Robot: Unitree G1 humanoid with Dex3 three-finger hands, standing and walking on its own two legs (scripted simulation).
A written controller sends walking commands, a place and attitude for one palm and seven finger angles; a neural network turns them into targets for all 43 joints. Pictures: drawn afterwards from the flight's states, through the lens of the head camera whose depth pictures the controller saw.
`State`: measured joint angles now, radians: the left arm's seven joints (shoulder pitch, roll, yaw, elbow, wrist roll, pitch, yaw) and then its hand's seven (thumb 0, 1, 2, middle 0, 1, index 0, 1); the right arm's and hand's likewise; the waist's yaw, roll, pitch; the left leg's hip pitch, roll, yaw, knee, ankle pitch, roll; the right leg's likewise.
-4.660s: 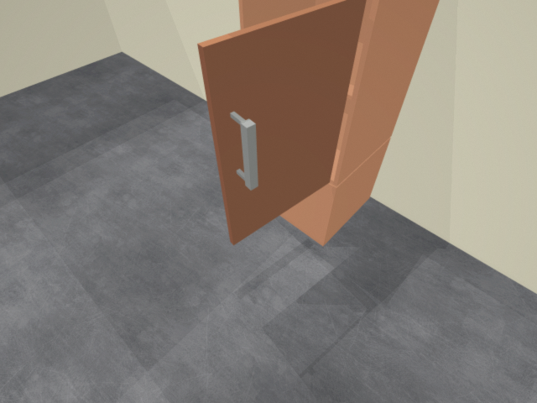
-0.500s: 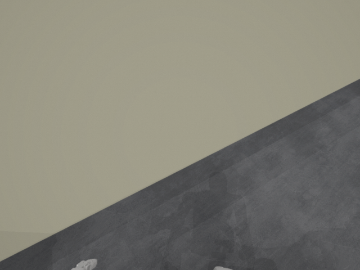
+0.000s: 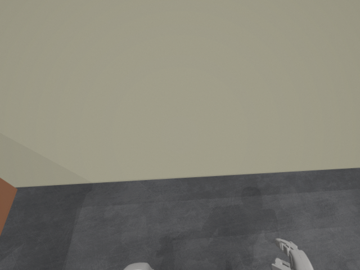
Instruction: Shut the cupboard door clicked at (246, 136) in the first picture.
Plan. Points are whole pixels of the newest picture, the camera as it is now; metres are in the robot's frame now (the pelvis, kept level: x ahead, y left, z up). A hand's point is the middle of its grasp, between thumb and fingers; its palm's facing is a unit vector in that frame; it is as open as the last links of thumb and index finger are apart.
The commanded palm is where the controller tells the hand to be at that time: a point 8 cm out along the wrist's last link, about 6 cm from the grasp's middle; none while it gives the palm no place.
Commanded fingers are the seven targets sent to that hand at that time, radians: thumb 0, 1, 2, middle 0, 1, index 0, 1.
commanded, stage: turn to face it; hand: left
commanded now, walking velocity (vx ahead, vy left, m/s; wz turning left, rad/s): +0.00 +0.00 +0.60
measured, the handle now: out of the picture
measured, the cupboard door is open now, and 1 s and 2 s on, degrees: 82 82 82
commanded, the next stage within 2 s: none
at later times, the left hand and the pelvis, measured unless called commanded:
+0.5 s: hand out of the picture +0.08 +0.18 -0.14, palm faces +0.25 -0.93 -0.28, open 7.4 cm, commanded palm none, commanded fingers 0.00 0.90 0.90 -0.20 -0.30 -0.20 -0.30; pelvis +0.01 -0.04 +0.01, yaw +17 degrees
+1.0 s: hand out of the picture -0.09 +0.20 -0.17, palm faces +0.60 -0.76 -0.27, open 7.4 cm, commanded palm none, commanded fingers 0.00 0.90 0.90 -0.20 -0.30 -0.20 -0.30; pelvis -0.01 -0.02 +0.01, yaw +35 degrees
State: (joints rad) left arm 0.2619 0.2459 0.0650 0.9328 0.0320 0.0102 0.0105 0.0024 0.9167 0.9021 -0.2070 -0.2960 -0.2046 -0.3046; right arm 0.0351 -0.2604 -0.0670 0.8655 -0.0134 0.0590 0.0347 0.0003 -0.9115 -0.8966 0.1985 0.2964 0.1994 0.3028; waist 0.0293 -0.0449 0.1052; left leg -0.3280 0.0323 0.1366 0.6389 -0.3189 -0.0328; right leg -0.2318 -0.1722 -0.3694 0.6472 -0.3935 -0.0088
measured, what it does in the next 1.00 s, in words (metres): steps on the spot, turning left: left foot, then right foot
